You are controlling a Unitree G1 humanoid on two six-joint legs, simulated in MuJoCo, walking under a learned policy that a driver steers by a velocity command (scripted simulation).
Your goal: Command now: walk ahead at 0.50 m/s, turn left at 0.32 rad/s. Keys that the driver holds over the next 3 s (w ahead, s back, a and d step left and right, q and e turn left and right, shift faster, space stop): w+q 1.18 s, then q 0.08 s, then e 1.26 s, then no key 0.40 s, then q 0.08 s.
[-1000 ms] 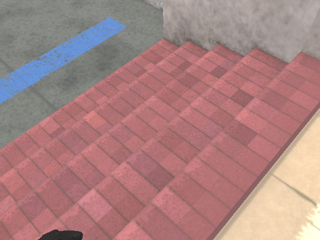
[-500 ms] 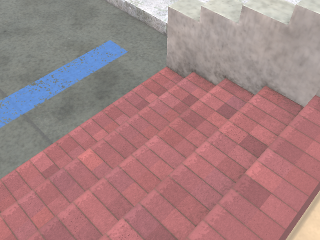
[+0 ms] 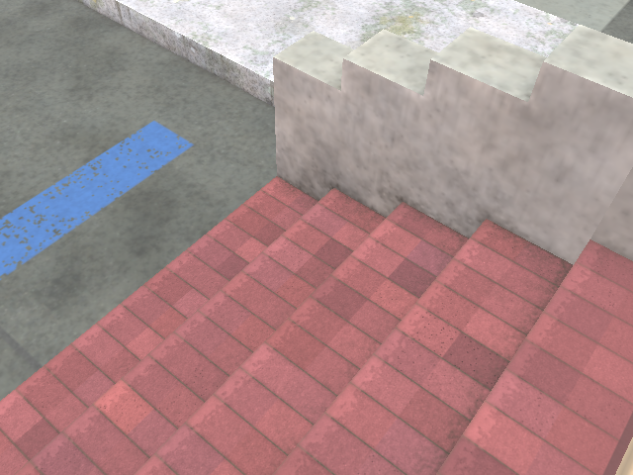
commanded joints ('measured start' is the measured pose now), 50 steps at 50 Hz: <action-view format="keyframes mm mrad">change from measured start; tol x64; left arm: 1 -125 95 19 -100 -7 -24 1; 50 123 146 -28 -98 37 -56 -16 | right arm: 1 26 -196 -47 -42 -7 0 -11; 50 92 -143 -15 -80 -12 -110 46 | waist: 1 21 127 63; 50 -9 -74 45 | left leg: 1 -7 289 -177 34 563 138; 5 -162 219 -137 462 746 77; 8 -702 51 -75 1069 -271 26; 27 -746 208 -120 363 492 4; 36 852 388 -421 509 1076 456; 44 -1186 96 -186 258 -76 190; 50 -564 44 -268 702 -233 153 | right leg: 1 -11 29 -5 -56 -54 -12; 7 933 -338 536 -247 -169 -248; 31 350 -220 6 21 -341 -182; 36 -464 68 -39 1344 -858 87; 50 294 74 -78 -268 96 45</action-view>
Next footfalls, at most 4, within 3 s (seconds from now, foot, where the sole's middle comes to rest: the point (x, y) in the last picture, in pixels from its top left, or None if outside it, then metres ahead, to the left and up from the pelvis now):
0.10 right None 0.22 -0.13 -0.78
0.66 left None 0.37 0.12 -0.90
0.96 right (301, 415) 0.69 -0.01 -0.95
1.28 left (190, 445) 0.66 0.27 -1.02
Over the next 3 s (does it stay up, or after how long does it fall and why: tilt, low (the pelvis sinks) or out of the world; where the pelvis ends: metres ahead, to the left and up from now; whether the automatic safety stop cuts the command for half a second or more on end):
stays up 0.90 0.31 -0.38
